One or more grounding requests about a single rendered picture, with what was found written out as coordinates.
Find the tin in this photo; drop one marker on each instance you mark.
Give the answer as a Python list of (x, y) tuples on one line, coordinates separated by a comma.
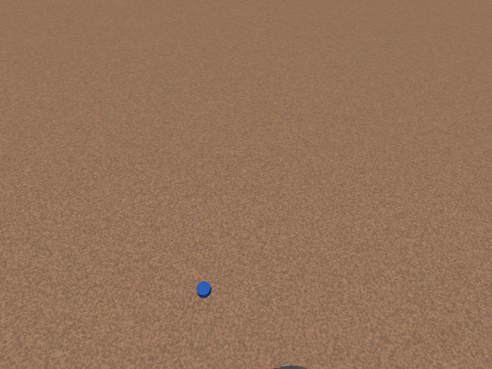
[(203, 289)]

